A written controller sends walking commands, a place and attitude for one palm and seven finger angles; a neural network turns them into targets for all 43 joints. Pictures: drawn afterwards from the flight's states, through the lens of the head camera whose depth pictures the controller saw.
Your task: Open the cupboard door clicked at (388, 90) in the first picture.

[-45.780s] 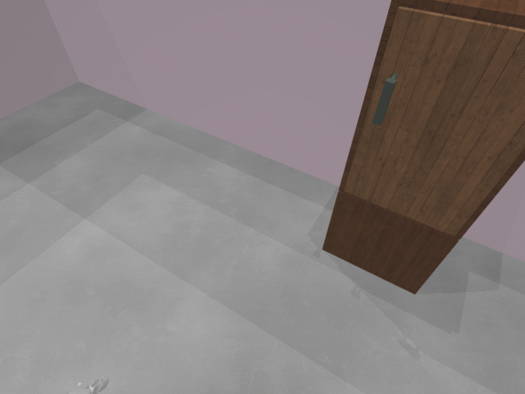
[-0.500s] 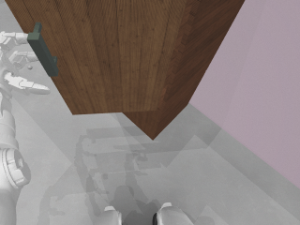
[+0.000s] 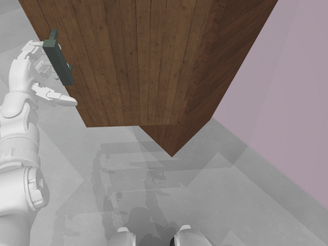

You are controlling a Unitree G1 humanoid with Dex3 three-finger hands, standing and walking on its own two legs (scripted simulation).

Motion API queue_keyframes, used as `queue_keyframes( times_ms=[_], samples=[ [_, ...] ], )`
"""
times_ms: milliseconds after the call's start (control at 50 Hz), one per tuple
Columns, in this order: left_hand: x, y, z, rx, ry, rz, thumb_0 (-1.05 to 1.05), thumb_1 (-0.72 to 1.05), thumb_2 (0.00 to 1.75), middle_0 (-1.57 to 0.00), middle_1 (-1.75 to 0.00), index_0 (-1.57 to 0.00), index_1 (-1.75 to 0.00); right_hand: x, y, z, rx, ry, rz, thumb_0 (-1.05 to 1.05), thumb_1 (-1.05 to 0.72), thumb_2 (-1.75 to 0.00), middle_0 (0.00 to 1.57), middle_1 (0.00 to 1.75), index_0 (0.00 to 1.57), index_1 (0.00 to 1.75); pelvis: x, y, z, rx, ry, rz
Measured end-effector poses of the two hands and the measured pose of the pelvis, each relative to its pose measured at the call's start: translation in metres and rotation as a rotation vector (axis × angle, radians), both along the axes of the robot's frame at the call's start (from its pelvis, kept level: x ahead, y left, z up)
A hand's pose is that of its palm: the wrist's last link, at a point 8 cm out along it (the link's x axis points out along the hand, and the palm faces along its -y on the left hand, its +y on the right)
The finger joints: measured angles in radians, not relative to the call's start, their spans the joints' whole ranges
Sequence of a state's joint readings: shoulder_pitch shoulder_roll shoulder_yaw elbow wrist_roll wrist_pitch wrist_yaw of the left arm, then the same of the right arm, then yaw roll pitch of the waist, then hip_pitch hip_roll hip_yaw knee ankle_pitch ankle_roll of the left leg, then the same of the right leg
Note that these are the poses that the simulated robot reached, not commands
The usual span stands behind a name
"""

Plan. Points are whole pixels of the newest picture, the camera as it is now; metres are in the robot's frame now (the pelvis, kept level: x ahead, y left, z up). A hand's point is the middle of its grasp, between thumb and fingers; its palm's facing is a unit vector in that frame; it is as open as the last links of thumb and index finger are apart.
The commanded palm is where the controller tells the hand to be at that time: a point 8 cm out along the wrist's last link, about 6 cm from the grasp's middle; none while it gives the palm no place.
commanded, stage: slide the fingers in behind the handle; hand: left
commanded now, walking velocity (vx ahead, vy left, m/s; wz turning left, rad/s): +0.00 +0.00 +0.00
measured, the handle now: (61, 58) +0.54 +0.23 +0.10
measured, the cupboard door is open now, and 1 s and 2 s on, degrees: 49 49 62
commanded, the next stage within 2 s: close the thumb around the handle in 0.66 s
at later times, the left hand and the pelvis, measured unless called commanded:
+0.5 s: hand (70, 75) +0.49 +0.20 +0.10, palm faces +0.03 -1.00 -0.01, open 14.0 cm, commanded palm +0.47 +0.24 +0.10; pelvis +0.00 -0.01 +0.00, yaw +0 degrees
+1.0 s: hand (68, 77) +0.48 +0.20 +0.10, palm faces +0.03 -1.00 -0.01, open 12.4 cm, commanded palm +0.46 +0.25 +0.10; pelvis +0.00 -0.01 +0.00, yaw +0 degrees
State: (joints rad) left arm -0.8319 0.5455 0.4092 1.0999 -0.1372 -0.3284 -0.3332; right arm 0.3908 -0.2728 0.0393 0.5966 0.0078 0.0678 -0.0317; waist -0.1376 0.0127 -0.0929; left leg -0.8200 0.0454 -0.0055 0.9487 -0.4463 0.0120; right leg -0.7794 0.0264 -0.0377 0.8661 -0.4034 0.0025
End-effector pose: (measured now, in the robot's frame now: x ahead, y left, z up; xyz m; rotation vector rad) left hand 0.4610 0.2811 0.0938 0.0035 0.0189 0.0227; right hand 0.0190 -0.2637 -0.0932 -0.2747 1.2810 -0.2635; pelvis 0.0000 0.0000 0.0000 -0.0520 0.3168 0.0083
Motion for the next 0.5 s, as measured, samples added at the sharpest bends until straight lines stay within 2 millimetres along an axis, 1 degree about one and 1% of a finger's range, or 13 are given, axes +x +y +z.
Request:
queue_keyframes(
  times_ms=[100,200,500],
  samples=[
    [0.002,-0.011,0.004,-0.006,-0.005,-0.016,-0.01,-0.50,0.30,-0.30,-1.20,-0.30,-1.20,-0.002,0.002,-0.003,0.014,0.004,0.001,0.00,-0.90,-0.90,0.21,0.30,0.20,0.30,0.000,-0.001,0.000,0.002,-0.002,0.004],
    [0.005,-0.021,0.001,-0.015,0.022,-0.016,-0.01,-0.50,0.30,-0.30,-1.20,-0.30,-1.20,-0.004,0.002,-0.004,0.022,-0.001,-0.005,0.00,-0.90,-0.90,0.21,0.30,0.20,0.30,-0.001,-0.003,0.000,0.005,-0.004,0.002],
    [0.006,-0.029,0.003,0.009,0.007,0.006,-0.01,-0.50,0.30,-0.30,-1.20,-0.29,-1.20,-0.018,-0.006,-0.006,0.023,0.028,-0.021,0.00,-0.90,-0.90,0.21,0.30,0.20,0.30,-0.003,-0.009,0.000,0.012,-0.001,-0.002]
  ],
)
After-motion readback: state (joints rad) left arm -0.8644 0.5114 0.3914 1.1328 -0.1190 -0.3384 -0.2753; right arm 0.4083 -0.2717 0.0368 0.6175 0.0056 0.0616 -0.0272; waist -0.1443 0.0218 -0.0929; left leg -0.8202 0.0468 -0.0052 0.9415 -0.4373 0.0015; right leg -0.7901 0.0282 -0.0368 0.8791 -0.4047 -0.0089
